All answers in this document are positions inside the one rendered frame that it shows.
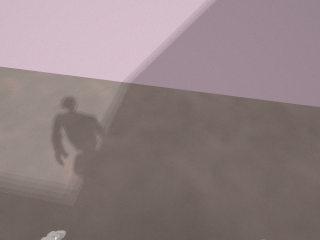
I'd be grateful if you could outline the left robot hand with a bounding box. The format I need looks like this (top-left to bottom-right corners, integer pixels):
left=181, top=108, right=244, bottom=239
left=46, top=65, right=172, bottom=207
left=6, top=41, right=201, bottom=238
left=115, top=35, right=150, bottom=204
left=41, top=230, right=66, bottom=240

